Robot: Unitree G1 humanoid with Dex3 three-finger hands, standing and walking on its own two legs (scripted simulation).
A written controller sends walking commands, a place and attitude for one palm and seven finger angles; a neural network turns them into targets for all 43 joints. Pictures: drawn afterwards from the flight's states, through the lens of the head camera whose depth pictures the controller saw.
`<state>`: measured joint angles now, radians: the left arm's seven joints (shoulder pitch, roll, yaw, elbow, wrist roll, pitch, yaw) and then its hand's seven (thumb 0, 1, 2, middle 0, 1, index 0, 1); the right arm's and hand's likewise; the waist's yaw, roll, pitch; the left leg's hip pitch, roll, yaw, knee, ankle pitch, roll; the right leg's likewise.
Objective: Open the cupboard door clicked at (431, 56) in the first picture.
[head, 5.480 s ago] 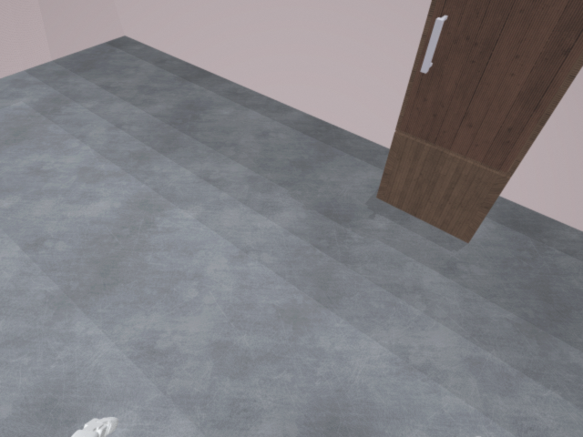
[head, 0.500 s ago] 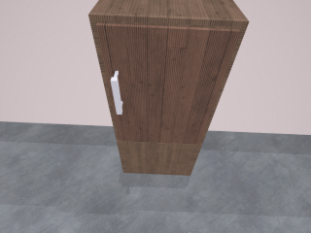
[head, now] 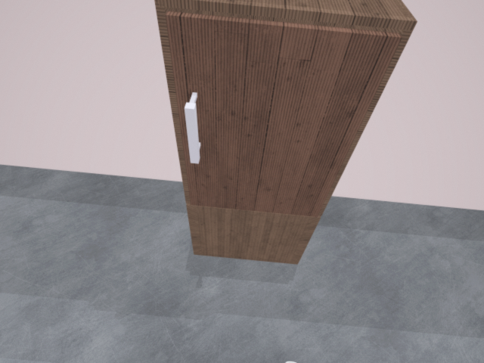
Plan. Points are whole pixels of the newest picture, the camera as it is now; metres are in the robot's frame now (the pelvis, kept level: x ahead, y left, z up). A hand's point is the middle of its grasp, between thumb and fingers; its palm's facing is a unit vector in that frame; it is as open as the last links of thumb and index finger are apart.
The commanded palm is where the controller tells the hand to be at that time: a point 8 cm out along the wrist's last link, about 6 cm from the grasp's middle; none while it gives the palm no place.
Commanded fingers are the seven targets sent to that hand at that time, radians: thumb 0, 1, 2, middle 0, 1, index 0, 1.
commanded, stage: come to a stop and stand still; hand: left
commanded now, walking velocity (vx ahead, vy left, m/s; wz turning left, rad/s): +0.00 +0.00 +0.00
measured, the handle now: (194, 129) +0.59 +0.15 +0.02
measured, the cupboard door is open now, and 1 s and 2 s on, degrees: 0 0 0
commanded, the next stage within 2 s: look again from close up in 0.80 s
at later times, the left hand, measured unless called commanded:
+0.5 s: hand out of the picture -0.04 +0.15 -0.17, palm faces +0.02 -0.99 -0.17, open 7.3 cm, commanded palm none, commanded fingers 0.00 0.90 0.90 -0.20 -0.30 -0.20 -0.30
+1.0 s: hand out of the picture -0.05 +0.14 -0.17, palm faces +0.01 -0.99 -0.16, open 7.3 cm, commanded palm none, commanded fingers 0.00 0.90 0.90 -0.20 -0.30 -0.20 -0.30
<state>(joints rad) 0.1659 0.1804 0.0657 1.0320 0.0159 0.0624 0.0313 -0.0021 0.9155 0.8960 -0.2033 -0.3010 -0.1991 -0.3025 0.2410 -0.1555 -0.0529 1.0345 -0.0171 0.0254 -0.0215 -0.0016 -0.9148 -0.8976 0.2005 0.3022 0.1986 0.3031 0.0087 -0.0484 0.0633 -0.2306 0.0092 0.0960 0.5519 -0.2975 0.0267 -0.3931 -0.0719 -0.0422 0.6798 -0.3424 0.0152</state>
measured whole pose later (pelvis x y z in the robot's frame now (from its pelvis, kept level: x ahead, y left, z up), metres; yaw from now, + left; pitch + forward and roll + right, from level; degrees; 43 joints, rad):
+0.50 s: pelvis -0.03 -0.01 +0.01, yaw -1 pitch -2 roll +0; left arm 0.28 0.13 0.00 1.13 0.01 0.01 0.03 0.00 0.92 0.90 -0.20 -0.30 -0.20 -0.30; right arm 0.26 -0.15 -0.01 1.14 -0.01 0.01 -0.02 0.00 -0.93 -0.90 0.20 0.30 0.20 0.30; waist 0.00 -0.01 0.03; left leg -0.19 0.02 0.11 0.39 -0.17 0.01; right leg -0.16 -0.01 -0.04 0.42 -0.24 -0.01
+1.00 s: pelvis -0.03 -0.01 +0.01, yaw +0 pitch -1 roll -1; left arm 0.32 0.10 -0.01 1.13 0.01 -0.03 0.05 0.00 0.91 0.90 -0.20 -0.30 -0.20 -0.30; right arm 0.31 -0.12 0.00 1.11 -0.01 -0.01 -0.02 0.00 -0.91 -0.90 0.20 0.30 0.20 0.30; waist -0.02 0.02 0.04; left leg -0.27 0.04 0.08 0.50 -0.22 0.01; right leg -0.20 0.00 -0.06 0.46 -0.25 -0.01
